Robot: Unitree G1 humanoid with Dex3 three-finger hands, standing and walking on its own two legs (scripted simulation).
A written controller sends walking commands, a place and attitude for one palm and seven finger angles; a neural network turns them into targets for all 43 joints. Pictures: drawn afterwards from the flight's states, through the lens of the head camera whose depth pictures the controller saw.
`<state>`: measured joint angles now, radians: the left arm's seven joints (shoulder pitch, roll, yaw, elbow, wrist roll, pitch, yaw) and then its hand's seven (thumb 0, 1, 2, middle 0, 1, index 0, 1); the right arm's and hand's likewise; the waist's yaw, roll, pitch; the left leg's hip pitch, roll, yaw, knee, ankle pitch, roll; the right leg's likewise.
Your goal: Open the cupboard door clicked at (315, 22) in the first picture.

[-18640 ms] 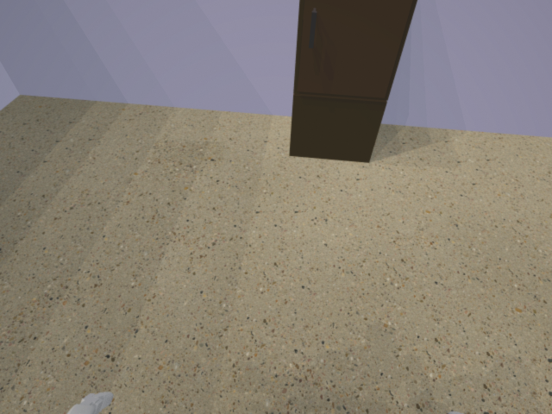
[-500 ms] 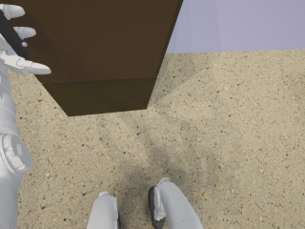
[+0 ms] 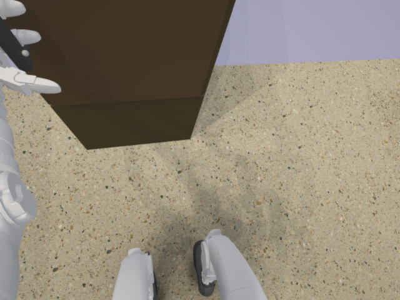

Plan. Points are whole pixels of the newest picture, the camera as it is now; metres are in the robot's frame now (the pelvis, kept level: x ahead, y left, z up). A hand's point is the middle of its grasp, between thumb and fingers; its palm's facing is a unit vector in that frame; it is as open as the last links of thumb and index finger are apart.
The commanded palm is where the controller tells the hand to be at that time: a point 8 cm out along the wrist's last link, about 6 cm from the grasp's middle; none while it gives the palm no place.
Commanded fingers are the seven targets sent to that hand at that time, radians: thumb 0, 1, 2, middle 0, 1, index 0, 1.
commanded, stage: close the thumb around the handle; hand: left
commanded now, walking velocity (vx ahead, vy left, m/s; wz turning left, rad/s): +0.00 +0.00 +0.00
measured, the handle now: (6, 28) +0.59 +0.26 +0.06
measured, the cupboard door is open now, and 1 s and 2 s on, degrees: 0 2 46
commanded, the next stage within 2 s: pull the door open along its arc in 0.66 s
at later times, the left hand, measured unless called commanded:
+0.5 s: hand (24, 53) +0.54 +0.23 +0.06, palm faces +0.05 -1.00 -0.01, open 6.8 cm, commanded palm +0.53 +0.26 +0.06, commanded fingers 0.00 0.90 0.90 -0.40 -1.35 -0.40 -1.35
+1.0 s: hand (24, 61) +0.53 +0.23 +0.06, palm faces +0.03 -1.00 -0.02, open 5.4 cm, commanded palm +0.49 +0.27 +0.06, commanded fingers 0.00 0.90 0.90 -0.40 -1.35 -0.40 -1.35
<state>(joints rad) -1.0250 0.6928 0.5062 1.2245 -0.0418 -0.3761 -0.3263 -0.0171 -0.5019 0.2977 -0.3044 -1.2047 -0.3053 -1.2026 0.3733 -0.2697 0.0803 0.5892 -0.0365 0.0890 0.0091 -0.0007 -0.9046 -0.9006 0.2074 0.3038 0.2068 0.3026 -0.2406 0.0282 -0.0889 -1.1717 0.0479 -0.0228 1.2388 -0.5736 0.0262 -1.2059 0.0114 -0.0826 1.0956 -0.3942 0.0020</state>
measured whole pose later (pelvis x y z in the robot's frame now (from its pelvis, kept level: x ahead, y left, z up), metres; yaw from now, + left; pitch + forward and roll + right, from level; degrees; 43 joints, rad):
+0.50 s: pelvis +0.01 +0.01 +0.01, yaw +0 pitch +28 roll -5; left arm -0.97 0.64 0.49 1.18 -0.06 -0.38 -0.30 0.00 0.53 0.74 -0.36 -1.32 -0.37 -1.31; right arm 0.38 -0.26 0.07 0.60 -0.04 0.10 0.02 0.00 -0.90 -0.90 0.21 0.30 0.21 0.30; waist -0.23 0.03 -0.10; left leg -1.14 0.04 -0.02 1.22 -0.58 0.03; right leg -1.17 0.01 -0.08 1.07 -0.40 0.01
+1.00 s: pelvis +0.01 +0.00 +0.01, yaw -1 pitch +27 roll -4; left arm -0.86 0.62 0.51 1.10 -0.10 -0.39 -0.34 0.00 0.78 0.81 -0.38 -1.35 -0.37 -1.35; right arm 0.38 -0.27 0.06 0.57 -0.02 0.11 0.02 0.00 -0.90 -0.90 0.21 0.30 0.21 0.30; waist -0.21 0.03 -0.10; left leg -1.09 0.05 0.00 1.19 -0.58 0.03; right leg -1.14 0.02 -0.06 1.06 -0.39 0.01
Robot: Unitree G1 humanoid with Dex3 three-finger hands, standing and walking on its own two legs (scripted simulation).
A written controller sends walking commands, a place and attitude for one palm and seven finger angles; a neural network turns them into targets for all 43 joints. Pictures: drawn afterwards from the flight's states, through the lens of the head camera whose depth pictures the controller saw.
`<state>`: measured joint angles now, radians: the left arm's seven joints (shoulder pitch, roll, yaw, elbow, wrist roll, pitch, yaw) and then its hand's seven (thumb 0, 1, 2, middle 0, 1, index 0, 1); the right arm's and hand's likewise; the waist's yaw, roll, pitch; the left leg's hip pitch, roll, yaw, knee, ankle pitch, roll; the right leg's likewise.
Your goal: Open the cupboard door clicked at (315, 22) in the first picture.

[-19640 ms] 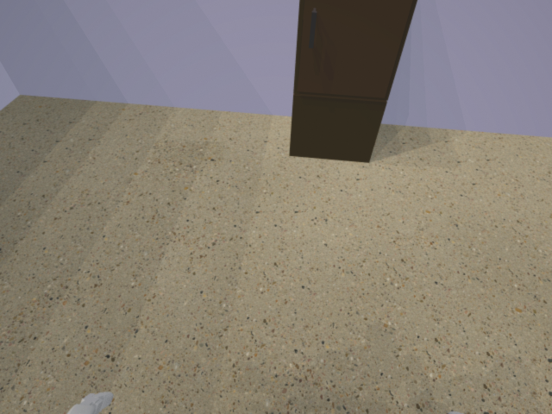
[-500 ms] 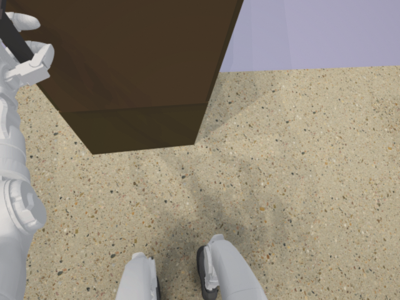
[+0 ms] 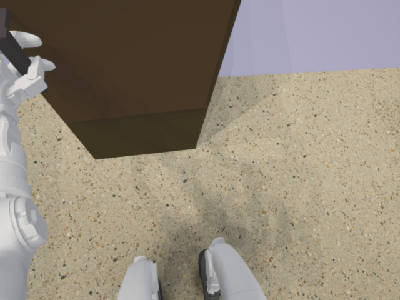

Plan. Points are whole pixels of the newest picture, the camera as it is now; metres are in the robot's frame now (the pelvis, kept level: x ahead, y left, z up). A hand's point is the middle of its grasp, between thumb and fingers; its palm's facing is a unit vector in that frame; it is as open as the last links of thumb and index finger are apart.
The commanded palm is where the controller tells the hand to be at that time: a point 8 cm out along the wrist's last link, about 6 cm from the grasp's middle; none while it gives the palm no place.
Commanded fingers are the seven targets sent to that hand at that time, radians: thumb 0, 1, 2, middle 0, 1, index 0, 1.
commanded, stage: pull the door open along its arc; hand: left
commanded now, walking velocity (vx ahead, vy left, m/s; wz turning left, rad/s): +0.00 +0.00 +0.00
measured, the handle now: (24, 55) +0.56 +0.26 +0.05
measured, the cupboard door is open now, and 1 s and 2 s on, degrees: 2 46 46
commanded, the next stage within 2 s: open thumb and fingers to let go in 0.82 s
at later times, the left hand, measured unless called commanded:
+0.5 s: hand (74, 148) +0.38 +0.17 +0.05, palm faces +0.33 -0.94 +0.04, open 5.8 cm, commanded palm +0.32 +0.21 +0.05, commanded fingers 0.00 0.90 0.90 -0.40 -1.35 -0.40 -1.35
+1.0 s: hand (149, 203) +0.29 +0.06 +0.05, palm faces +0.46 -0.89 -0.02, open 5.9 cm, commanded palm +0.24 +0.11 +0.05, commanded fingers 0.00 0.55 0.75 -0.38 -1.31 -0.38 -1.31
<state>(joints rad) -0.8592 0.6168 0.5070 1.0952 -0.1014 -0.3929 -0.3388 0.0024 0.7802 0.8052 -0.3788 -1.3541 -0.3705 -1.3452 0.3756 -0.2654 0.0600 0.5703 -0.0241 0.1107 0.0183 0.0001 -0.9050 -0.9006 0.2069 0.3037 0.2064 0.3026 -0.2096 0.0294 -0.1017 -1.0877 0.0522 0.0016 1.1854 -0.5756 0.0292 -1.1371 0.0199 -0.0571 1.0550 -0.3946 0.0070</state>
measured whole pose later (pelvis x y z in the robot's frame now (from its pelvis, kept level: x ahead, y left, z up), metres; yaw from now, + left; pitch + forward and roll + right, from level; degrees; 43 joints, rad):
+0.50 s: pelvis +0.01 +0.00 +0.02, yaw +2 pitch +21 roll -2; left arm -0.23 0.09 0.19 0.46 -0.11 -0.44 0.18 0.00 0.73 0.77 -0.36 -1.34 -0.36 -1.32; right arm 0.25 -0.22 0.00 0.52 -0.03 0.05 0.07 0.00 -0.91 -0.90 0.20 0.30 0.20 0.30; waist -0.05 0.02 -0.16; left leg -0.89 0.02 0.03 1.09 -0.56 0.02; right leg -0.97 -0.01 -0.03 1.03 -0.42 0.01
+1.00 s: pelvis +0.00 -0.05 +0.02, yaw +6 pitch +16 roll +1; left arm 0.08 -0.10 -0.18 0.27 0.14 -0.44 0.59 0.00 0.70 0.77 -0.35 -1.34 -0.36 -1.34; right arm 0.16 -0.18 0.00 0.58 -0.09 -0.05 0.01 0.01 -0.90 -0.90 0.21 0.30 0.20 0.30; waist 0.00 0.01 -0.15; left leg -0.82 0.01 -0.03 1.09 -0.54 -0.04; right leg -0.90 -0.03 -0.09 1.08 -0.45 -0.06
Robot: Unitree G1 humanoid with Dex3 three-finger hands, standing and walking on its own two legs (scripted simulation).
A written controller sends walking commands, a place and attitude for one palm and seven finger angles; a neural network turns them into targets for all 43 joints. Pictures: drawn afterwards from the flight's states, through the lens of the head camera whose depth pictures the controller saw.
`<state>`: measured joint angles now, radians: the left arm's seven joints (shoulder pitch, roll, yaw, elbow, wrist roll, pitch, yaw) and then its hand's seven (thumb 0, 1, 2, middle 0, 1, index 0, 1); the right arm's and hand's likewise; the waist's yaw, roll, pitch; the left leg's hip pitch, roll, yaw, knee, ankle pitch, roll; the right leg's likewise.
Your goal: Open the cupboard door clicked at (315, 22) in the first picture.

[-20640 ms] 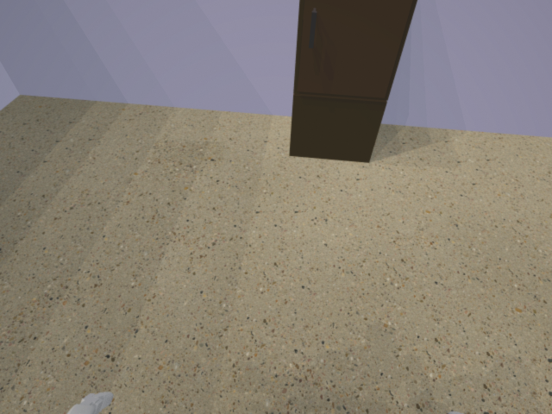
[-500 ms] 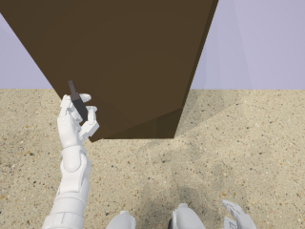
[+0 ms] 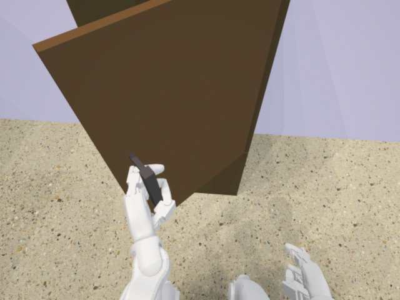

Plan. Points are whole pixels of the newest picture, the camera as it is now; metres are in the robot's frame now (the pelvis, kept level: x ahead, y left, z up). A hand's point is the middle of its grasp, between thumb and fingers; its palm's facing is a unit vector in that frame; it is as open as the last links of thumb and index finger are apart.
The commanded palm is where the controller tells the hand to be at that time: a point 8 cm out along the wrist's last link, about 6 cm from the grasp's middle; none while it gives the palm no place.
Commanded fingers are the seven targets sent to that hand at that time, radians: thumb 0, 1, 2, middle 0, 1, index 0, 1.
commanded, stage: open thumb and fingers to let go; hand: left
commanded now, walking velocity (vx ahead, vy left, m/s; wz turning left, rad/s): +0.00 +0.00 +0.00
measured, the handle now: (147, 182) +0.34 +0.13 +0.03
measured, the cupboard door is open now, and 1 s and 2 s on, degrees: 46 46 46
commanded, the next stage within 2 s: slide the hand sideways off the handle in 0.74 s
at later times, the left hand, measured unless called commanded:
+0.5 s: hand (164, 195) +0.31 +0.09 +0.04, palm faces +0.37 -0.93 -0.01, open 13.4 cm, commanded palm +0.26 +0.13 +0.03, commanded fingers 0.00 -0.50 0.30 -0.23 -0.80 -0.23 -0.80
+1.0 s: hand (160, 210) +0.28 +0.09 +0.03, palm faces -0.04 -0.99 -0.15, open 15.8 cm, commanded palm +0.26 +0.13 +0.03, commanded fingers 0.00 -0.50 0.30 -0.15 -0.30 -0.15 -0.30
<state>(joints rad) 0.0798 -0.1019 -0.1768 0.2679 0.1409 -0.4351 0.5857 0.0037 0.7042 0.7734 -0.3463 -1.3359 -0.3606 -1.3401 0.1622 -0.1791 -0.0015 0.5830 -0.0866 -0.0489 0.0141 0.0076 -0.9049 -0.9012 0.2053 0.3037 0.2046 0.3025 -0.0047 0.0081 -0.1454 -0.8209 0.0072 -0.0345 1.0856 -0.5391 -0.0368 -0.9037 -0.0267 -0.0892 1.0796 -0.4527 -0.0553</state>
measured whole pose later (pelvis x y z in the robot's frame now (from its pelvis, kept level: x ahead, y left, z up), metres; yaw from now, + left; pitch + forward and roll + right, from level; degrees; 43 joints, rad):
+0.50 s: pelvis -0.01 +0.00 +0.00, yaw +0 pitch +15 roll +1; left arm -0.02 -0.09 -0.12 0.34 0.08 -0.44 0.54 -0.01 -0.37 0.35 -0.31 -1.15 -0.30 -1.14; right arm 0.19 -0.20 -0.01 0.61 -0.08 -0.05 0.00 0.01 -0.91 -0.90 0.21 0.30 0.20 0.30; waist -0.01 0.02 -0.14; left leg -0.84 0.00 -0.03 1.10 -0.53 -0.03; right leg -0.93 -0.03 -0.08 1.09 -0.44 -0.05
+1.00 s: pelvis -0.02 +0.02 -0.01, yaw +0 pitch +15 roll +0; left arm -0.01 0.07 -0.19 0.31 0.09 -0.46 0.19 -0.02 -0.50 0.30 -0.29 -0.44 -0.21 -0.46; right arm 0.20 -0.20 0.01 0.57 -0.06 -0.06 0.00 0.01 -0.90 -0.90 0.21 0.30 0.21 0.30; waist 0.01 0.03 -0.13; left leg -0.87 -0.02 -0.02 1.15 -0.54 0.00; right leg -0.94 -0.05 -0.07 1.12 -0.44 -0.03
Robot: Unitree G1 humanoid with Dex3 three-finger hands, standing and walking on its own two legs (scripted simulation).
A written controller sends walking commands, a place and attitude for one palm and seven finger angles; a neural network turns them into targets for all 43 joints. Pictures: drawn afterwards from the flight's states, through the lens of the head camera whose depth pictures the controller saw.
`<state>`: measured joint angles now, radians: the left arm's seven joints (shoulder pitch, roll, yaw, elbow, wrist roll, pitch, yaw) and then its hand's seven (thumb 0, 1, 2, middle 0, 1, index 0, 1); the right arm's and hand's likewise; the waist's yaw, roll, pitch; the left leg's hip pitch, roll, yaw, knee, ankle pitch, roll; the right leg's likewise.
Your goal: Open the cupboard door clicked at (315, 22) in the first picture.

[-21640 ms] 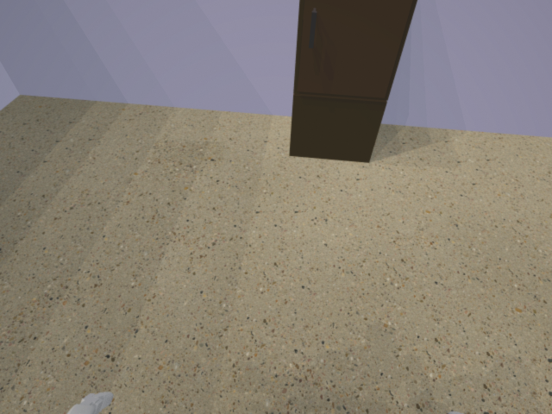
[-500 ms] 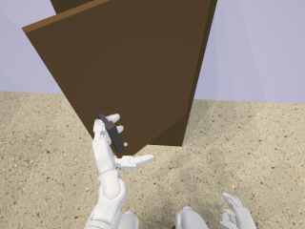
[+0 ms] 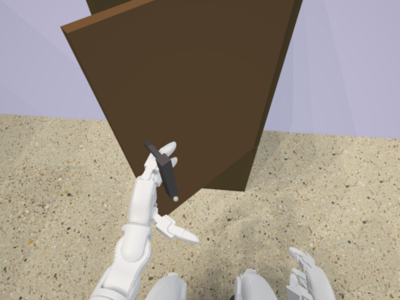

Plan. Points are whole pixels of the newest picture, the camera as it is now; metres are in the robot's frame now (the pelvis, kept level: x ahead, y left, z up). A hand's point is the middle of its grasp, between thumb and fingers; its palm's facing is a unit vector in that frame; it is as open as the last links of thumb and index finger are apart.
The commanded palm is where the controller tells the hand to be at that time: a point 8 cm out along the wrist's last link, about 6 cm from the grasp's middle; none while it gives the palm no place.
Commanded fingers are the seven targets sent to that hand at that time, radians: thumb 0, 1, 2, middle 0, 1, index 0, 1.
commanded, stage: slide the hand sideways off the handle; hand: left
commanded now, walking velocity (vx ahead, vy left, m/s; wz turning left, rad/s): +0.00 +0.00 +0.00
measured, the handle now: (161, 171) +0.36 +0.10 +0.04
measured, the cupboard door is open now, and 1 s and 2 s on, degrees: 46 46 46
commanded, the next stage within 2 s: draw the hand back to the body in 1.04 s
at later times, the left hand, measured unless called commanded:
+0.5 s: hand (155, 221) +0.26 +0.10 +0.04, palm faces -0.07 -1.00 -0.03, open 16.3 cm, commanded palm +0.24 +0.16 +0.04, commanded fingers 0.00 -0.50 0.30 -0.15 -0.30 -0.15 -0.30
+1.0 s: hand (126, 240) +0.22 +0.15 +0.04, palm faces -0.03 -1.00 -0.05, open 16.3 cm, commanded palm +0.20 +0.20 +0.04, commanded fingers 0.00 -0.50 0.30 -0.15 -0.30 -0.15 -0.30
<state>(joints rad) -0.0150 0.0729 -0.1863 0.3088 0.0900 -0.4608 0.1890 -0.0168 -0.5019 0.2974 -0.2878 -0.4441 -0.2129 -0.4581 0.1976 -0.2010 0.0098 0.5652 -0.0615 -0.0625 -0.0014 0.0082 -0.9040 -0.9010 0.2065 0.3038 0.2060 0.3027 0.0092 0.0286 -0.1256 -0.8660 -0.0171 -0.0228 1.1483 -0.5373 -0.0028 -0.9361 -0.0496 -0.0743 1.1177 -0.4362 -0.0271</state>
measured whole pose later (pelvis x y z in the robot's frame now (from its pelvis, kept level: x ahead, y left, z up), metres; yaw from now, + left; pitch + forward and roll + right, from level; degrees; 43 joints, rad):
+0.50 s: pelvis +0.01 +0.01 -0.01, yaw -1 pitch +15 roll +0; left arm 0.30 0.10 -0.14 -0.01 -0.04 -0.39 0.01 -0.02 -0.50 0.30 -0.16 -0.31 -0.16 -0.30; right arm 0.22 -0.21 0.02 0.44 -0.02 -0.06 0.00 0.01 -0.90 -0.90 0.21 0.30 0.21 0.30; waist 0.01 0.02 -0.13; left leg -0.88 -0.01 -0.01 1.19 -0.58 0.01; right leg -0.95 -0.04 -0.06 1.15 -0.47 -0.01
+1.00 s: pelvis +0.02 +0.00 -0.02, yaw -1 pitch +17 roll -1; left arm 0.52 0.17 0.04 -0.16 -0.18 -0.42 -0.18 -0.02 -0.50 0.30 -0.16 -0.31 -0.16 -0.30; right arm 0.23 -0.22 0.00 0.42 0.00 -0.09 -0.04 0.01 -0.90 -0.90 0.21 0.30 0.21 0.30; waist 0.02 0.02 -0.16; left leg -0.93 0.00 -0.04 1.26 -0.62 -0.01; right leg -1.00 -0.03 -0.09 1.21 -0.51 -0.03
